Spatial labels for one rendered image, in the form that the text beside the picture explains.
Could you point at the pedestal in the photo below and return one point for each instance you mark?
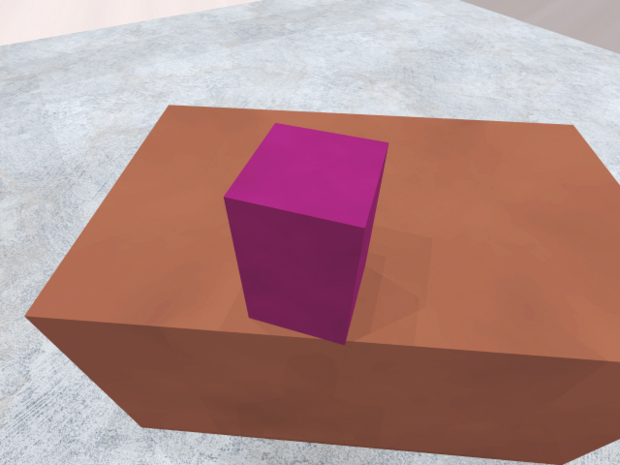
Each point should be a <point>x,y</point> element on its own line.
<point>487,321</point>

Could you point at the carton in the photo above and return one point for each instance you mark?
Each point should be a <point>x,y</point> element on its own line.
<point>301,214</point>

